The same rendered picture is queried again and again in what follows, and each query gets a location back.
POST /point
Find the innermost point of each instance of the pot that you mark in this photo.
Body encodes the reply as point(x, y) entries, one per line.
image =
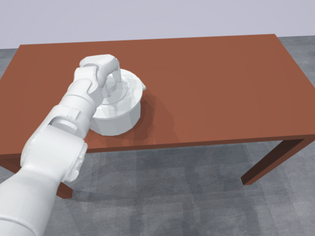
point(119, 125)

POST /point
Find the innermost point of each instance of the knob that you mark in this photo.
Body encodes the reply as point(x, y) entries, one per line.
point(111, 84)

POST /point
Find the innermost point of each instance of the table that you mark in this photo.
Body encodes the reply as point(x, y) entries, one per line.
point(199, 91)

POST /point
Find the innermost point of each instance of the lid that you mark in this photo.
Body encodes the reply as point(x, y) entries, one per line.
point(123, 100)

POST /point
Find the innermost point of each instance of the left robot hand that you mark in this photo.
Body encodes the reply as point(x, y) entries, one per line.
point(111, 65)

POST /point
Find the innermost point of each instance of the left robot forearm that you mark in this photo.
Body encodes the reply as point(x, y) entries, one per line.
point(77, 107)

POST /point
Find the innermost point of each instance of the robot left upper arm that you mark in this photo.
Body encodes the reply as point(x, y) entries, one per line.
point(27, 198)

